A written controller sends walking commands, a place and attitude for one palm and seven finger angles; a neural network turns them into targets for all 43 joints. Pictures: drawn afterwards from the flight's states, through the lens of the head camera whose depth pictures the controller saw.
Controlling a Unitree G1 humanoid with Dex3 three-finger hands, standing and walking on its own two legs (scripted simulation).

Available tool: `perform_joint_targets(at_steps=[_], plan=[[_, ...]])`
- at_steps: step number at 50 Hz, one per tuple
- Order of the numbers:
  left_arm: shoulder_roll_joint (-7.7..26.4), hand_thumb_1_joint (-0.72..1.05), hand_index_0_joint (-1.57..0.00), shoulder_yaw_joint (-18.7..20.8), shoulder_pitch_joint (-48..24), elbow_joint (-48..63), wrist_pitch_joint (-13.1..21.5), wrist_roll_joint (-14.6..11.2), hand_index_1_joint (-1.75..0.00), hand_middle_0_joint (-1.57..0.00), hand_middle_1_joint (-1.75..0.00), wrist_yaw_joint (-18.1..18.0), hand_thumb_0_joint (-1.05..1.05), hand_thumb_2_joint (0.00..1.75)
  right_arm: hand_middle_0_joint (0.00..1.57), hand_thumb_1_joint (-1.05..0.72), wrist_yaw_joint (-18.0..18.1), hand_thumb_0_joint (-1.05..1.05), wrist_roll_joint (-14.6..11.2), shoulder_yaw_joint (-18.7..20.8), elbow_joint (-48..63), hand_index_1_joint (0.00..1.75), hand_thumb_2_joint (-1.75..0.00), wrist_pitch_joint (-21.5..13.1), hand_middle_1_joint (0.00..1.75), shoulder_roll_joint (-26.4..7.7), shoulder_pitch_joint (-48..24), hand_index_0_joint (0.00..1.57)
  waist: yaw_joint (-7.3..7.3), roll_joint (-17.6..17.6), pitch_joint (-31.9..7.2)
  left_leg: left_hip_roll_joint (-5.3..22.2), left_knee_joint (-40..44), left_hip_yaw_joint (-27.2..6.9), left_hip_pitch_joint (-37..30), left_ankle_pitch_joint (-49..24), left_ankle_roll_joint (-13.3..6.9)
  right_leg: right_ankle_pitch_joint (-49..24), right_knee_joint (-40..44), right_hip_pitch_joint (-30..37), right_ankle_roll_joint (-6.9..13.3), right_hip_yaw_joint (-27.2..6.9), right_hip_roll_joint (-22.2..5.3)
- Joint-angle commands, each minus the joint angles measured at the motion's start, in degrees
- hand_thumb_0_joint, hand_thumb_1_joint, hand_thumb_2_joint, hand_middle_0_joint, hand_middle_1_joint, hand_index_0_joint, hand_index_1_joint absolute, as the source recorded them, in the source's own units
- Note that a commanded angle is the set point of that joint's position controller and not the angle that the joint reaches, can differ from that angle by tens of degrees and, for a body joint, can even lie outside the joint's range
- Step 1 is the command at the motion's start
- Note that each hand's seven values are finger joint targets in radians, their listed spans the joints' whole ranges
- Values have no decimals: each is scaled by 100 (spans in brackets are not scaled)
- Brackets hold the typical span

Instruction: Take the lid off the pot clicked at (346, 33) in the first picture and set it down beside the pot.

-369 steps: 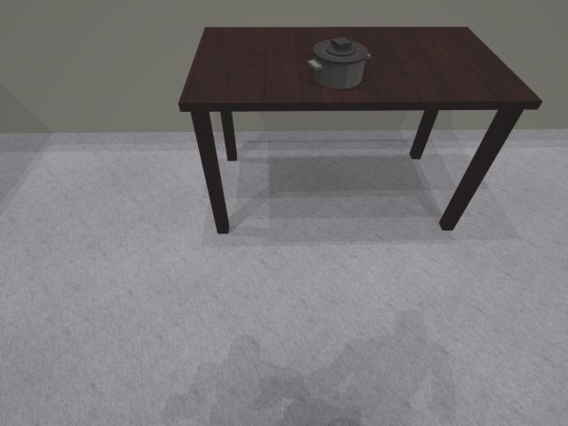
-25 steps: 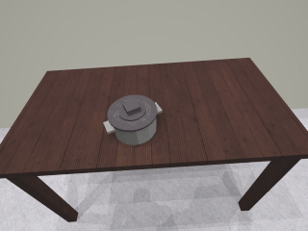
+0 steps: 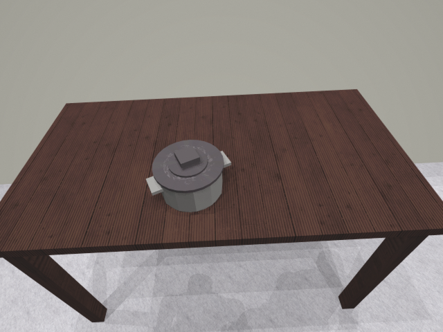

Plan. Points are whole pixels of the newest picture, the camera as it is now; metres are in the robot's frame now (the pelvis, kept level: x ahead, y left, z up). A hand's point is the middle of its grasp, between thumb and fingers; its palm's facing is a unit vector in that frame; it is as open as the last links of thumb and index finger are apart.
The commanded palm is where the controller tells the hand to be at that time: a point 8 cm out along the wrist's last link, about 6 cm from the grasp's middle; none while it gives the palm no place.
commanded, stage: look again from close up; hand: left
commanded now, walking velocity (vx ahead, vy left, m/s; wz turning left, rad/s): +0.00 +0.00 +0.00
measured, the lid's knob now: (186, 156) +0.50 +0.12 +0.03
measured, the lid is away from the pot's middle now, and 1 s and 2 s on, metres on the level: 0.00 0.00 0.00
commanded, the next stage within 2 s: lift the closed hand beside the body in 0.06 s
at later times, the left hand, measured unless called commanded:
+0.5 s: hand out of the picture +0.12 +0.19 -0.07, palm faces +0.17 -0.96 -0.21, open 5.2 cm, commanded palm +0.08 +0.25 -0.05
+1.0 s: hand out of the picture +0.13 +0.26 -0.04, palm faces +0.28 -0.89 -0.35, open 3.1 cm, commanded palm +0.08 +0.30 +0.00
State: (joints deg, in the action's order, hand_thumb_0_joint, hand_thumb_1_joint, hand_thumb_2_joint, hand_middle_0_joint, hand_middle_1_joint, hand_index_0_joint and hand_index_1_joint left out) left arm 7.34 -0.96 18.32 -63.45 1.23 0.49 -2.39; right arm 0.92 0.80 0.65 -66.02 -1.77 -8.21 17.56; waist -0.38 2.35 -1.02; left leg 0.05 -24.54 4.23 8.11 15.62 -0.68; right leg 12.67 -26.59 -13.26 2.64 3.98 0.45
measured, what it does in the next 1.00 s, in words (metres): stands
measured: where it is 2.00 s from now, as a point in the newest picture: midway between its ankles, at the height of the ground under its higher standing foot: outside the picture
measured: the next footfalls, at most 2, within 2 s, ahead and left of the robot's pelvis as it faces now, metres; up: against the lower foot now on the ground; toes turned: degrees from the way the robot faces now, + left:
none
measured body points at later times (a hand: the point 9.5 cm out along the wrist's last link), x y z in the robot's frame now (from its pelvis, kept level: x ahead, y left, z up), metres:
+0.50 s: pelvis -0.02 +0.01 -0.01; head -0.03 +0.00 +0.44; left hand +0.11 +0.24 -0.05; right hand +0.17 -0.25 -0.07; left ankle -0.03 +0.11 -0.74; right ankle +0.02 -0.09 -0.74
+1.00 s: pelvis +0.01 +0.03 -0.01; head +0.03 +0.02 +0.44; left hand +0.11 +0.31 -0.01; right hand +0.19 -0.17 -0.10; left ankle -0.03 +0.11 -0.74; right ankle +0.02 -0.09 -0.74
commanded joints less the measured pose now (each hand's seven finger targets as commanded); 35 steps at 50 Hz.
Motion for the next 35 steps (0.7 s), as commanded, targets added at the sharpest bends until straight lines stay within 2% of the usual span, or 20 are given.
perform_joint_targets(at_steps=[1,5,7,8,9,10,11,12,13,15,16,17,18,20,21,23,27,31,32,35], plan=[[716,90,-20,140,328,153,108,25,-30,-20,-30,-44,0,90,20,-90,42,0,-20,37,97,30,-90,-11,30,-311,443,20,3,-345,454,539,454,-615,261,-606,-151,-422,717,-119,15,-881,-722],[687,90,-20,137,391,142,109,29,-30,-20,-30,-45,0,90,20,-90,38,0,-17,32,97,30,-90,-11,30,-314,466,20,-2,-133,472,515,455,-592,246,-512,-147,-216,775,-185,28,-959,-725],[649,90,-20,128,385,154,91,32,-30,-20,-30,-42,0,90,20,-90,38,0,-18,32,115,30,-90,-3,30,-321,473,20,6,-249,592,535,496,-626,323,-415,-162,-64,800,-266,18,-917,-688],[747,90,-20,163,691,-68,144,73,-30,-20,-30,-230,0,90,20,-90,18,0,-47,4,577,30,-90,6,30,-561,-193,20,236,-1087,1083,588,-519,-333,1186,-127,68,-2108,585,-19,-267,-952,-932],[1369,90,-24,-206,-3356,6667,1152,-711,-35,-24,-35,-173,0,90,20,-90,62,0,-528,18,2736,30,-90,-917,30,-1503,-445,20,-30,-208,-1409,84,290,-683,-36,-261,-67,-894,337,583,-99,-877,-662],[1249,90,-29,-57,-1299,5880,821,-367,-40,-29,-40,-509,0,90,20,-90,301,0,-549,-97,2462,30,-90,-1322,30,-1131,-777,20,34,957,-1388,106,382,-550,-261,-191,-115,-94,143,311,46,-644,-297],[671,90,-33,-368,-146,5298,188,-442,-44,-33,-44,-700,0,90,20,-90,274,0,-640,-87,2457,30,-90,-1354,30,-1003,-813,20,52,814,-631,146,431,-652,215,150,-17,144,234,71,-39,-273,-318],[291,90,-38,-616,-130,5216,62,-419,-49,-38,-49,-641,0,90,20,-90,273,0,-576,-103,2409,30,-90,-1414,30,-1124,-756,20,-40,370,-143,66,469,-644,266,307,-63,204,455,66,-70,-228,-232],[211,90,-42,-673,44,4863,87,-315,-54,-42,-54,-616,0,90,20,-90,256,0,-463,-102,2480,30,-90,-1480,30,-1157,-845,20,-116,-173,378,19,411,-693,335,338,-126,361,567,-121,-119,-184,-204],[111,90,-51,-404,730,3500,55,-143,-64,-51,-64,-496,0,90,20,-90,149,0,-293,98,2581,30,-90,-1377,30,-1253,-779,20,3,-1303,889,8,285,-691,804,355,-163,827,603,-440,-190,-73,-209],[267,90,-55,-112,1310,3299,106,-157,-68,-55,-68,-430,0,90,20,-90,77,0,-294,192,2746,30,-90,-1298,30,-1268,-848,20,187,-1346,793,8,261,-625,953,357,-134,1022,614,-314,-177,-117,-273],[514,90,-60,168,1546,3825,226,-170,-73,-60,-73,-371,0,90,20,-90,24,0,-256,249,2951,30,-90,-1274,30,-1254,-908,20,339,-1356,429,-32,252,-545,908,228,-113,1027,578,-14,-178,-180,-293],[697,90,-64,325,1722,4659,357,-187,-78,-64,-78,-314,0,90,20,-90,-11,0,-250,250,3224,30,-90,-1303,30,-1210,-1107,20,456,-1086,134,-54,267,-488,860,110,-96,976,516,257,-159,-223,-318],[898,90,-73,493,1596,5446,461,-181,-88,-73,-88,-290,0,90,20,-90,-12,0,-258,228,3530,30,-90,-1311,30,-1157,-1266,20,388,-623,199,-91,227,-394,836,7,-86,768,453,284,-134,-280,-306],[1026,90,-77,715,1627,5344,476,-191,-92,-77,-92,-310,0,90,20,-90,3,0,-279,266,3594,30,-90,-1240,30,-1145,-1286,20,329,-569,343,-76,173,-375,918,42,-65,728,469,204,-133,-266,-307],[893,90,-86,661,1556,5313,510,-221,-102,-86,-102,-253,0,90,20,-90,24,0,-303,266,3795,30,-90,-1102,30,-1137,-1298,20,243,-693,654,-126,59,-311,1083,129,-72,701,472,-15,-144,-316,-284],[1063,90,-104,730,1003,6659,703,-263,-121,-104,-121,-246,0,90,20,-90,125,0,-296,220,4186,30,-90,-1028,30,-1073,-1268,20,180,281,65,-158,-24,-263,748,-20,-68,275,402,104,-107,-340,-274],[971,90,-121,702,1052,6408,542,-220,-140,-121,-140,-287,0,90,20,-90,215,0,-264,181,4208,30,-90,-919,30,-1054,-1126,20,46,-313,-19,-131,-166,-326,767,-373,-99,-311,231,44,-152,-196,-200],[954,90,-126,657,942,6548,543,-212,-145,-126,-145,-276,0,90,20,-90,236,0,-250,173,4243,30,-90,-899,30,-1071,-1157,20,52,-314,-37,-131,-175,-332,779,-394,-111,-340,224,34,-158,-214,-197],[1078,90,-130,789,1154,7025,477,-207,-150,-130,-150,-304,0,90,20,-90,266,0,-218,136,4274,30,-90,-926,30,-1040,-1117,20,169,157,-455,-107,-175,-381,509,-821,-93,-715,91,306,-115,-164,-213]])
